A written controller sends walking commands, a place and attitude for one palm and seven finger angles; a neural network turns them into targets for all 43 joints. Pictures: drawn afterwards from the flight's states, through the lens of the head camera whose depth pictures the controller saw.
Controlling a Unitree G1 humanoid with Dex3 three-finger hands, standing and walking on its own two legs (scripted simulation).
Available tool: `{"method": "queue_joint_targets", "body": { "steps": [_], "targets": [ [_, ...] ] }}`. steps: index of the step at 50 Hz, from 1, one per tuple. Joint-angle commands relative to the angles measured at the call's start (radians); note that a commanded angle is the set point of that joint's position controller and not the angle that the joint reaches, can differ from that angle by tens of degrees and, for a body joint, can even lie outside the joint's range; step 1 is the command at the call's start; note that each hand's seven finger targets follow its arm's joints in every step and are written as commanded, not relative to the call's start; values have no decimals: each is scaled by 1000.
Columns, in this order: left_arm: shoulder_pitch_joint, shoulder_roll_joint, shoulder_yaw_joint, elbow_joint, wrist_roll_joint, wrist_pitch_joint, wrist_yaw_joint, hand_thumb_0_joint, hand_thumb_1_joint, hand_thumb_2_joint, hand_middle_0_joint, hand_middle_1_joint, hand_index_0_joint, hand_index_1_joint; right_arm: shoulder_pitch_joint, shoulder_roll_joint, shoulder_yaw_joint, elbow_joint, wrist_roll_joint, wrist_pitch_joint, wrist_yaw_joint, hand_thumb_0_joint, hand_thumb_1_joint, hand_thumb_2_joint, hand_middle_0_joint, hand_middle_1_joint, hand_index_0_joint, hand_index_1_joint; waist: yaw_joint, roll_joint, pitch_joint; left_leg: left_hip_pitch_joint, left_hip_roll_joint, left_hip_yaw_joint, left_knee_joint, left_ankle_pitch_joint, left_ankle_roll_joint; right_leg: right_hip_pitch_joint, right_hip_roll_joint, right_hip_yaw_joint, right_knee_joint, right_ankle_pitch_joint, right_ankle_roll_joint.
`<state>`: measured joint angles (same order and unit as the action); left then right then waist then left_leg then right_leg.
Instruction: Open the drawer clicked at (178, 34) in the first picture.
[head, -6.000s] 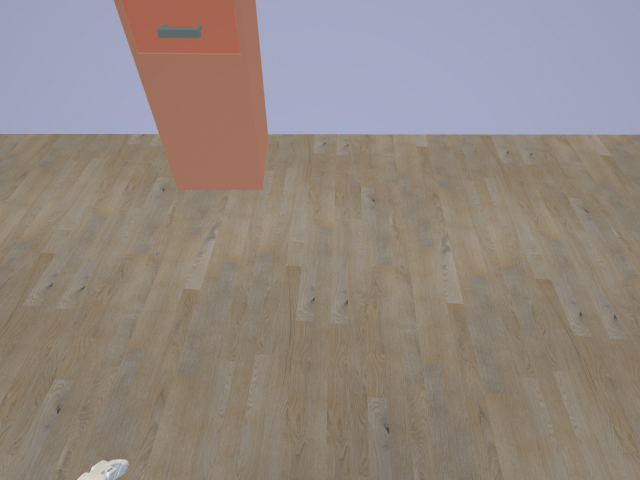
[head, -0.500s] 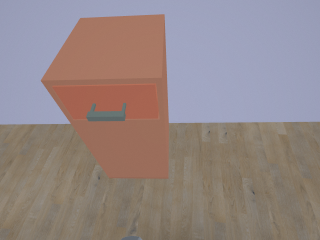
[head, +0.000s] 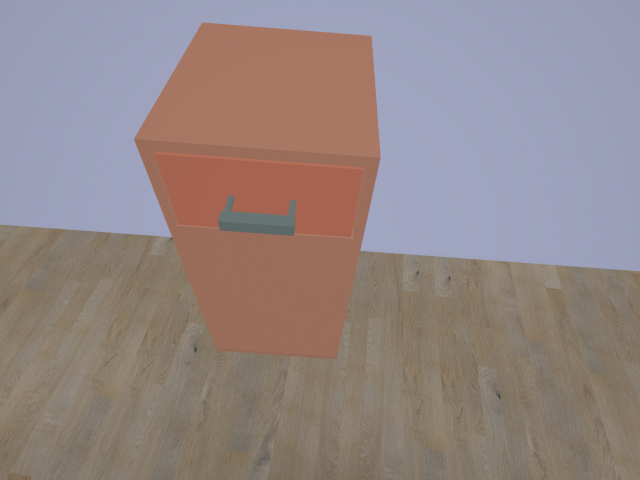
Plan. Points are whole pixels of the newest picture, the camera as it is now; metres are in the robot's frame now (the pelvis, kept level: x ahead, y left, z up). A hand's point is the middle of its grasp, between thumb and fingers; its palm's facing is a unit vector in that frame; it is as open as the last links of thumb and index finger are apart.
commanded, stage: come to a stop and stand still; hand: left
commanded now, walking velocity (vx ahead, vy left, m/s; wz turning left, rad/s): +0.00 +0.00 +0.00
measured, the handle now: (259, 213) +0.54 +0.16 -0.04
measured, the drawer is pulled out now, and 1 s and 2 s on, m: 0.00 0.00 0.00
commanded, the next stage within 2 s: look again from close up in 0.20 s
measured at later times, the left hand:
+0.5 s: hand out of the picture +0.01 +0.17 -0.18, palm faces +0.01 -0.97 -0.23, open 7.4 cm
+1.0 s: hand out of the picture -0.07 +0.17 -0.18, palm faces +0.03 -0.98 -0.17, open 7.4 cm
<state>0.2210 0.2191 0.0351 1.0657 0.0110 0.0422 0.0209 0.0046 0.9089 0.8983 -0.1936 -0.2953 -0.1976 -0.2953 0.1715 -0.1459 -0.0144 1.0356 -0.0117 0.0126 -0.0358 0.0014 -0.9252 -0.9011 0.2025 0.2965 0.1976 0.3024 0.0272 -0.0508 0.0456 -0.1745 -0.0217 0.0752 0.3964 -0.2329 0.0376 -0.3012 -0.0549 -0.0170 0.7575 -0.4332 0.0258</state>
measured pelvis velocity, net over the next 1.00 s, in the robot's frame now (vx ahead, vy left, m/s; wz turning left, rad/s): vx -0.05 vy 0.00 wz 0.00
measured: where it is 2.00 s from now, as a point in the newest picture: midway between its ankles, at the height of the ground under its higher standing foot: outside the picture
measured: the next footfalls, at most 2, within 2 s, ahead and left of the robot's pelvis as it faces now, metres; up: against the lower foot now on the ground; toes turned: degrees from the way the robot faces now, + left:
right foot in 0.08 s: -0.01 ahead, -0.12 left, +0.00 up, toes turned -3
right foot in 1.68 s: +0.08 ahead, -0.17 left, +0.00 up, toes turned -7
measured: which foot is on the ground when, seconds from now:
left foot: down 0.00-1.00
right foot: up 0.00-0.06, down 0.08-1.00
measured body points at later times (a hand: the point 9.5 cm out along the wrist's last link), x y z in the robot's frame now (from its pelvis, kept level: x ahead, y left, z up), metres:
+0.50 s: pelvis -0.02 -0.02 -0.01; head -0.02 -0.02 +0.44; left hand +0.01 +0.22 -0.16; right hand -0.03 -0.25 -0.16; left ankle -0.01 +0.10 -0.74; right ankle -0.05 -0.12 -0.74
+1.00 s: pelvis -0.05 +0.00 +0.00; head -0.06 +0.01 +0.45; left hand -0.07 +0.22 -0.16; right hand -0.05 -0.23 -0.16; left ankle -0.01 +0.10 -0.74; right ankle -0.05 -0.12 -0.74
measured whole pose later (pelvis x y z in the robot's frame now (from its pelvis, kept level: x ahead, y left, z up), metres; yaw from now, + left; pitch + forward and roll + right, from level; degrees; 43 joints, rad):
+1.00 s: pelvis -0.05 +0.00 +0.00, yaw +0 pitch -2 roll -1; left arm 0.36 0.15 -0.02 1.06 0.01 0.00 0.03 0.01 0.91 0.90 -0.20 -0.30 -0.20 -0.30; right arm 0.31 -0.16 0.00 1.07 -0.01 0.01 -0.02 0.01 -0.92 -0.90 0.20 0.30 0.19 0.30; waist 0.00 0.00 0.01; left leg -0.25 0.01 0.06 0.46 -0.19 0.03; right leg -0.19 -0.01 -0.05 0.45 -0.23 0.00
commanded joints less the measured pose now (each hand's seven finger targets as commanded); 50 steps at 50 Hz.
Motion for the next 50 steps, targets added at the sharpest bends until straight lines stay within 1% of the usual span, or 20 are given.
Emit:
{"method": "queue_joint_targets", "body": {
  "steps": [1, 2, 4, 5, 6, 7, 14, 15, 16, 17, 18, 20, 22, 24, 26, 32, 38, 47, 48, 50],
  "targets": [
    [36, 32, -4, -17, -1, -28, 9, 0, 900, 900, -200, -300, -200, -300, 86, -166, -34, 4, 1, -23, -5, 0, -900, -900, 200, 300, 200, 300, -25, 153, -92, 150, 239, -171, -53, 571, 96, 60, -3, -14, -265, 103, 4],
    [75, 35, -7, 3, 0, -35, 12, 0, 900, 900, -200, -300, -200, -300, 80, -158, -31, 13, 7, -25, -4, 0, -900, -900, 200, 300, 200, 300, -10, 132, -106, 133, 211, -157, -20, 516, 65, 128, -14, -8, -387, 229, 2],
    [82, 67, -14, 24, 1, -52, 19, 0, 900, 900, -200, -300, -200, -300, 85, -114, -22, 18, 16, -31, 2, 0, -900, -900, 200, 300, 200, 300, -35, 29, -78, 44, 142, -113, -15, 300, -6, 191, -106, 79, -411, 491, -39],
    [76, 68, -16, 25, 0, -54, 21, 0, 900, 900, -200, -300, -200, -300, 88, -104, -19, 26, 14, -29, 6, 0, -900, -900, 200, 300, 200, 300, -38, 41, -72, 45, 130, -110, -30, 282, -14, 184, -116, 79, -390, 531, -53],
    [66, 66, -14, 31, -1, -58, 21, 0, 900, 900, -200, -300, -200, -300, 90, -104, -16, 40, 7, -22, 4, 0, -900, -900, 200, 300, 200, 300, -41, -63, -65, 55, 126, -101, -29, 250, -23, 168, -99, 80, -384, 534, -57],
    [62, 51, -19, 32, -3, -58, 21, 0, 900, 900, -200, -300, -200, -300, 98, -112, -16, 47, 6, -22, 4, 0, -900, -900, 200, 300, 200, 300, -42, -89, -51, 69, 128, -97, -39, 228, -21, 147, -95, 75, -393, 510, -56],
    [81, 31, -24, 44, -8, -49, 21, 0, 900, 900, -200, -300, -200, -300, 128, -99, 5, 98, 4, -25, 3, 0, -900, -900, 200, 300, 200, 300, -30, 47, 28, 33, 127, -100, -93, 135, -17, 121, -64, 70, -447, 289, -47],
    [67, 179, -33, -51, 16, -75, 17, 0, 900, 900, -200, -300, -200, -300, 125, -201, -14, -18, -4, -33, 17, 0, -900, -900, 200, 300, 200, 300, -42, -19, 124, -28, 88, -136, -49, 124, -20, 57, -20, 57, -395, 233, -66],
    [67, 118, -4, -54, 10, -74, 23, 0, 900, 900, -200, -300, -200, -300, 128, -219, -21, -43, -18, -53, 5, 0, -900, -900, 200, 300, 200, 300, -40, 100, 24, -62, 134, -133, -11, 108, -7, 85, -52, 51, -330, 195, -70],
    [79, 126, -5, -66, 7, -80, 20, 0, 900, 900, -200, -300, -200, -300, 130, -193, -22, -52, -18, -57, -1, 0, -900, -900, 200, 300, 200, 300, -36, 154, -75, -34, 121, -147, 25, 153, 5, 116, -52, 59, -322, 268, -86],
    [99, 93, -7, -67, 6, -81, 20, 0, 900, 900, -200, -300, -200, -300, 144, -162, -17, -59, -15, -56, -3, 0, -900, -900, 200, 300, 200, 300, -35, 132, -111, -27, 120, -142, 52, 166, 5, 120, -55, 69, -328, 297, -89],
    [121, 70, -20, -75, 2, -75, 21, 0, 900, 900, -200, -300, -200, -300, 185, -119, -1, -68, -15, -45, 1, 0, -900, -900, 200, 300, 200, 300, -42, 12, -112, -49, 103, -113, 96, 149, 1, 135, -67, 93, -343, 364, -91],
    [115, 79, -16, -84, 0, -72, 23, 0, 900, 900, -200, -300, -200, -300, 192, -122, -6, -66, -12, -36, 2, 0, -900, -900, 200, 300, 200, 300, -45, -22, -41, -82, 87, -95, 97, 96, -6, 102, -82, 105, -356, 379, -94],
    [107, 84, -12, -97, 1, -68, 23, 0, 900, 900, -200, -300, -200, -300, 192, -131, -8, -66, -9, -34, 1, 0, -900, -900, 200, 300, 200, 300, -45, 46, -13, -80, 99, -99, 79, 141, -6, 90, -68, 88, -333, 389, -93],
    [130, 72, -20, -98, -1, -61, 24, 0, 900, 900, -200, -300, -200, -300, 189, -124, -1, -62, -9, -29, 4, 0, -900, -900, 200, 300, 200, 300, -34, 72, -1, -80, 108, -98, 77, 153, -3, 90, -53, 76, -328, 367, -84],
    [128, 70, -25, -101, 0, -57, 23, 0, 900, 900, -200, -300, -200, -300, 167, -129, -2, -60, -7, -17, 11, 0, -900, -900, 200, 300, 200, 300, -35, 36, 51, -93, 106, -102, 38, 38, -7, 40, -47, 88, -384, 202, -72],
    [142, 58, -29, -86, 2, -59, 22, 0, 900, 900, -200, -300, -200, -300, 158, -125, -2, -41, -6, -12, 17, 0, -900, -900, 200, 300, 200, 300, -37, 39, 66, -87, 104, -106, 4, -28, -11, 10, -44, 92, -427, 121, -63],
    [177, 27, -29, -47, 4, -60, 23, 0, 900, 900, -200, -300, -200, -300, 173, -121, -2, -4, -3, -17, 17, 0, -900, -900, 200, 300, 200, 300, -33, 70, 31, -95, 121, -129, -57, -72, -7, 53, -37, 66, -419, 155, -51],
    [188, 18, -29, -36, 5, -62, 22, 0, 900, 900, -200, -300, -200, -300, 181, -116, -3, 5, -5, -17, 15, 0, -900, -900, 200, 300, 200, 300, -35, 55, 16, -85, 126, -135, -69, -110, -6, 60, -31, 58, -421, 125, -49],
    [198, 8, -26, -26, 12, -54, 18, 0, 900, 900, -200, -300, -200, -300, 195, -132, -9, 20, -7, -13, 12, 0, -900, -900, 200, 300, 200, 300, -37, 88, 29, -105, 150, -167, -118, -262, 4, 46, -9, 26, -387, 35, -45]
  ]
}}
